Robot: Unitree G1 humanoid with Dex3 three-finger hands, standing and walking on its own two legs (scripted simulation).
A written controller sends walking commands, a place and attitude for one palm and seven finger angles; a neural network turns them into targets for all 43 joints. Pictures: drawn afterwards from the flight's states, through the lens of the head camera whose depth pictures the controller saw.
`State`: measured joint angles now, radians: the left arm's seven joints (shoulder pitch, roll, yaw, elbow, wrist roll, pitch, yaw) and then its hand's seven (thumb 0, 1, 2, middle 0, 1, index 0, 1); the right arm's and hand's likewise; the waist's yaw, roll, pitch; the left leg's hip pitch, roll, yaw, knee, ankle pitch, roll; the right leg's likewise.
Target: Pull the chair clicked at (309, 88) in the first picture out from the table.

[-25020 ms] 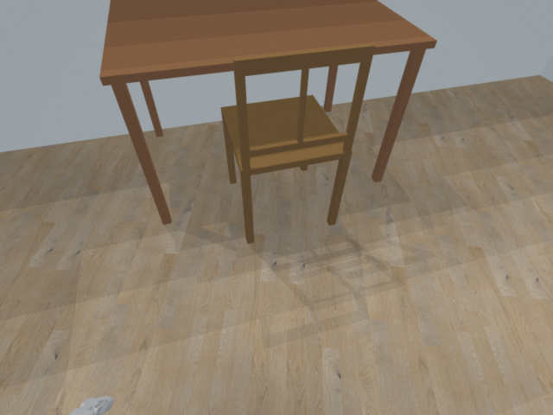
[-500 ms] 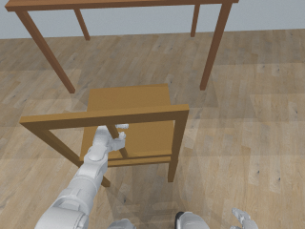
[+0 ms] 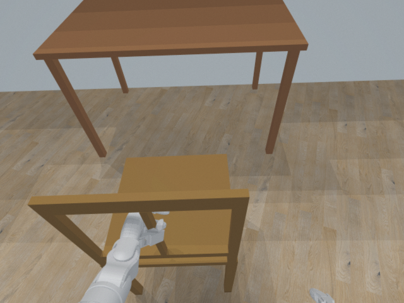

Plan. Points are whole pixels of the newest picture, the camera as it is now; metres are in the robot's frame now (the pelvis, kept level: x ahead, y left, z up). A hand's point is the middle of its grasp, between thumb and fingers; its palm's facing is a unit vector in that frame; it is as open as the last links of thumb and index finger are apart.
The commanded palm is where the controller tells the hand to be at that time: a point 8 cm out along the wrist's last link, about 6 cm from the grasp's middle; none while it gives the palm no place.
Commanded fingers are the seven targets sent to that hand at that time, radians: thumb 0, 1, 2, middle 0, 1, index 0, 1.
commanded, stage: stop walking, hand still on the chair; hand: left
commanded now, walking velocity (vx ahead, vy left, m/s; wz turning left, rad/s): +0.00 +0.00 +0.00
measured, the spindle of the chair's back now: (155, 233) +0.30 +0.14 -0.11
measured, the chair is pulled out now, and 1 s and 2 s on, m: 0.59 0.59 0.59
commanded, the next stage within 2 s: open the thumb and straighten the fingers in 0.30 s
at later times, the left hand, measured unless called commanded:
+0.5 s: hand (159, 230) +0.28 +0.12 -0.06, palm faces -0.04 -0.99 -0.14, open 5.1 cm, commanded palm +0.26 +0.18 -0.04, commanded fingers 0.00 0.17 0.55 -0.50 -1.45 -0.50 -1.45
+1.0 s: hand (153, 230) +0.29 +0.13 -0.07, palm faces -0.05 -0.99 -0.16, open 15.7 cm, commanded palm +0.26 +0.19 -0.05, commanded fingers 0.00 -0.55 0.20 0.00 0.00 0.00 0.00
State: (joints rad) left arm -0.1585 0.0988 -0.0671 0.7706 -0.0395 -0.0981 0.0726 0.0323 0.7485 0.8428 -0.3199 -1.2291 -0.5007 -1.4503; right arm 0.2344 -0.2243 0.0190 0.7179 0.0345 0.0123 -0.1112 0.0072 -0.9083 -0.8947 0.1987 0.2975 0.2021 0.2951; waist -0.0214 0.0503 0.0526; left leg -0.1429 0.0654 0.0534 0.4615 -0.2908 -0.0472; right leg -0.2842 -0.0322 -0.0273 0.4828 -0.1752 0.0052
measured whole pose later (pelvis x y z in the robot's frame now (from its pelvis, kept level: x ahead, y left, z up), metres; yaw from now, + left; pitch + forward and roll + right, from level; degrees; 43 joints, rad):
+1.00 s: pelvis +0.02 +0.01 -0.03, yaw +3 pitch +9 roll +1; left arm 0.01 0.13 -0.08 0.33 -0.03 0.12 0.04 -0.01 -0.51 0.22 -0.20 -0.60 -0.21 -0.61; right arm 0.23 -0.25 0.02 0.59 0.03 -0.05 -0.05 0.01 -0.91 -0.89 0.20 0.30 0.20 0.30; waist -0.04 0.04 -0.08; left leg -0.48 0.03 0.01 0.76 -0.44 -0.03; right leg -0.60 -0.09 -0.04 0.77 -0.33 0.03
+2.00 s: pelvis +0.01 +0.01 -0.05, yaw +5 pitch +10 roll +0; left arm 0.57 0.18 -0.17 -0.23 0.01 0.20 0.04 -0.01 -0.54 0.20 0.00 0.00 -0.01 0.00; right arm 0.25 -0.24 0.03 0.44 0.03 -0.12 -0.10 0.01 -0.91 -0.89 0.20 0.30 0.20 0.30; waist -0.03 0.04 -0.12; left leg -0.60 0.03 -0.03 0.95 -0.53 -0.03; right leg -0.69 -0.10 -0.08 0.93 -0.41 0.02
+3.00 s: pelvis +0.03 +0.02 -0.02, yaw +5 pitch -1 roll -1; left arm 0.61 0.33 0.16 -0.46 -0.04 0.01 0.18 -0.01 0.01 0.47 -0.08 -0.12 -0.09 -0.12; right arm 0.22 -0.22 0.03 0.59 0.03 -0.14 -0.12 0.01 -0.91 -0.90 0.20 0.30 0.20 0.30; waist 0.06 0.08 -0.03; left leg -0.24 0.04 -0.03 0.70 -0.44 -0.03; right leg -0.32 -0.08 -0.10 0.68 -0.33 0.03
